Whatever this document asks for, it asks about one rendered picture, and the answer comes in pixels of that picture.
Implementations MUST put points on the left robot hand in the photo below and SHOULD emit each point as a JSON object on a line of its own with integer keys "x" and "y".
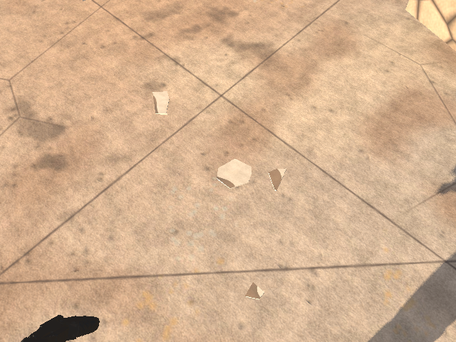
{"x": 60, "y": 329}

